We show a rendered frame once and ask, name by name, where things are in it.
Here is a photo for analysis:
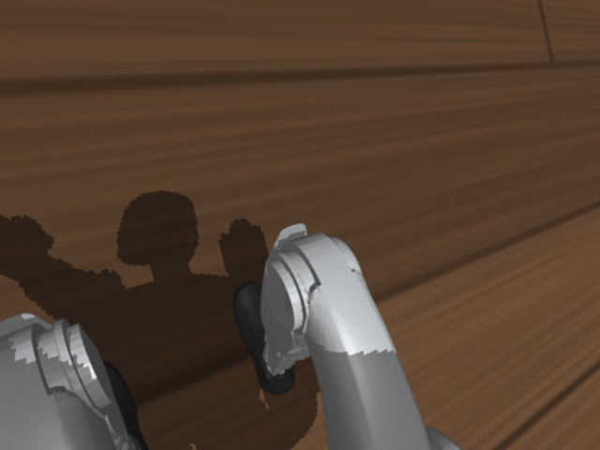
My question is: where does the left robot foot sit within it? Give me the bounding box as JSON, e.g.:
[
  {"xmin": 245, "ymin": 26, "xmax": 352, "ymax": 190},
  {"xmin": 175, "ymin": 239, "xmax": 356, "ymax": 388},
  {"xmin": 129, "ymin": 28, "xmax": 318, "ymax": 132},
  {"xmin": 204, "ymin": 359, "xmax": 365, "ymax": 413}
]
[{"xmin": 102, "ymin": 361, "xmax": 149, "ymax": 450}]

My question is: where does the right robot hand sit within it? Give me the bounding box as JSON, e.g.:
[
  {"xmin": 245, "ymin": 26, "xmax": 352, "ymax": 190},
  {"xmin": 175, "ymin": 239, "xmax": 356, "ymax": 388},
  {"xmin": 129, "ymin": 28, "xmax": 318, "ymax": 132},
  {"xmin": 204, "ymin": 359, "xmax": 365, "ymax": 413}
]
[{"xmin": 425, "ymin": 427, "xmax": 463, "ymax": 450}]

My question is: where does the right robot foot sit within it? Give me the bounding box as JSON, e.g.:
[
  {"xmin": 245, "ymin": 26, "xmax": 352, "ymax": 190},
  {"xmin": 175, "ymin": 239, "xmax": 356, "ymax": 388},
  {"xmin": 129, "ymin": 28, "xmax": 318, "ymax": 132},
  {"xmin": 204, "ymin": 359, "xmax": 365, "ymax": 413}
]
[{"xmin": 232, "ymin": 281, "xmax": 294, "ymax": 395}]

